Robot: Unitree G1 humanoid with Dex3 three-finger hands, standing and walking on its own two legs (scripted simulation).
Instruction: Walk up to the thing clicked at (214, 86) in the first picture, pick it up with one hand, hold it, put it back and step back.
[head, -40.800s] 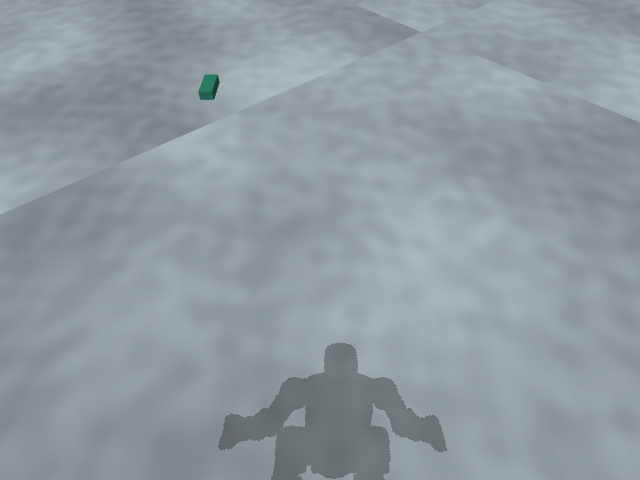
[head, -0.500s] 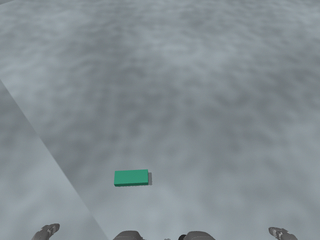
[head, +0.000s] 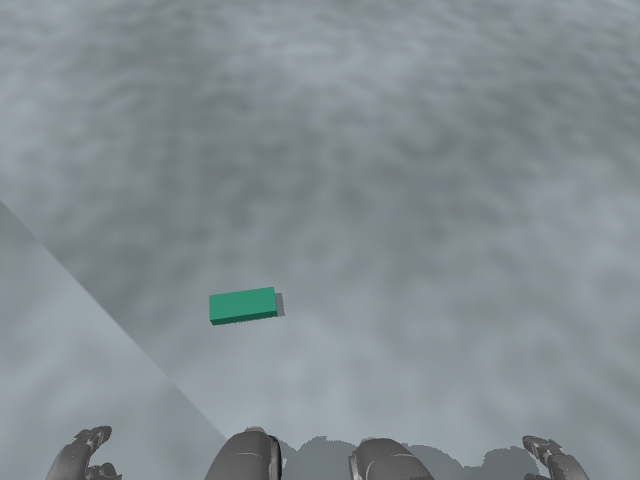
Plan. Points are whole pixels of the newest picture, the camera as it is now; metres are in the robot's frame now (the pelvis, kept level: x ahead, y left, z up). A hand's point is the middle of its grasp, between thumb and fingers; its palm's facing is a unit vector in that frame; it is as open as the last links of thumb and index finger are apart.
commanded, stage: step back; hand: left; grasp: from above
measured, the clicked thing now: (243, 305) +0.58 +0.21 -0.73
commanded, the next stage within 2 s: none
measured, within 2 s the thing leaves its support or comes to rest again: neither
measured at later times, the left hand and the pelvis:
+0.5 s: hand out of the picture -0.05 +0.25 -0.14, palm faces +0.06 -0.92 -0.38, open 7.4 cm; pelvis -0.15 -0.02 +0.00, yaw +4 degrees
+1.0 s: hand out of the picture -0.25 +0.20 -0.12, palm faces +0.05 -0.89 -0.44, open 7.4 cm; pelvis -0.31 -0.07 +0.01, yaw +3 degrees
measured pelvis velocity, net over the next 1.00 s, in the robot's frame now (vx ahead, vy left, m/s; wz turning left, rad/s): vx -0.31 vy -0.07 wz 0.05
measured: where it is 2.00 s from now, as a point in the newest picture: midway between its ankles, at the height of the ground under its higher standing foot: outside the picture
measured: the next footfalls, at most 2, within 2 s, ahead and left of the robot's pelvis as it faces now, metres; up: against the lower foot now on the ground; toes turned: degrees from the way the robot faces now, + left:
right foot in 0.04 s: +0.01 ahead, -0.13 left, +0.00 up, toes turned +4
left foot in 0.40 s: -0.11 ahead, +0.10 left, +0.00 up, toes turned +2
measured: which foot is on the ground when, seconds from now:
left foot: down 0.00-0.08, up 0.10-0.38, down 0.40-0.80, up 0.82-1.00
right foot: up 0.00-0.02, down 0.04-0.42, up 0.44-0.74, down 0.76-1.00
